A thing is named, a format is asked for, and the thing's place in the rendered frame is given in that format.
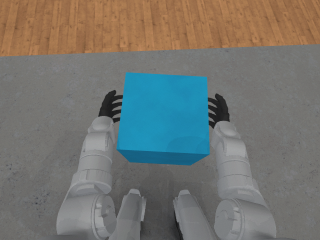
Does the robot right hand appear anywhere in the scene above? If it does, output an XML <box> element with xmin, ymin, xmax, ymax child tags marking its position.
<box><xmin>208</xmin><ymin>93</ymin><xmax>230</xmax><ymax>129</ymax></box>

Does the left robot forearm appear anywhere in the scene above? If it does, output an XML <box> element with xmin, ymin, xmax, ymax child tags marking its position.
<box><xmin>56</xmin><ymin>116</ymin><xmax>116</xmax><ymax>233</ymax></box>

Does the robot left shin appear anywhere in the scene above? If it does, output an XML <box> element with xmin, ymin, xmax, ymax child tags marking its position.
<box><xmin>121</xmin><ymin>189</ymin><xmax>141</xmax><ymax>204</ymax></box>

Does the robot right thigh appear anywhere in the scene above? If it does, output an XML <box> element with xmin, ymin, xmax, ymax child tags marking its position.
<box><xmin>173</xmin><ymin>194</ymin><xmax>217</xmax><ymax>240</ymax></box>

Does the left robot upper arm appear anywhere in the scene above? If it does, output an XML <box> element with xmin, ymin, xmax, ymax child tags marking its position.
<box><xmin>37</xmin><ymin>192</ymin><xmax>117</xmax><ymax>240</ymax></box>

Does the right robot forearm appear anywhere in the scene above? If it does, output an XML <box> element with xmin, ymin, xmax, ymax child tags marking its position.
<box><xmin>210</xmin><ymin>121</ymin><xmax>276</xmax><ymax>227</ymax></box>

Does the carton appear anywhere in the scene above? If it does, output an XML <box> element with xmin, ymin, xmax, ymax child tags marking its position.
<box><xmin>116</xmin><ymin>72</ymin><xmax>210</xmax><ymax>166</ymax></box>

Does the robot left hand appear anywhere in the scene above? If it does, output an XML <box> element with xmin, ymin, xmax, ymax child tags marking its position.
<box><xmin>98</xmin><ymin>90</ymin><xmax>123</xmax><ymax>123</ymax></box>

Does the right robot upper arm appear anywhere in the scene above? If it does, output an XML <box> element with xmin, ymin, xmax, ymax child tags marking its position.
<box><xmin>214</xmin><ymin>197</ymin><xmax>296</xmax><ymax>240</ymax></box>

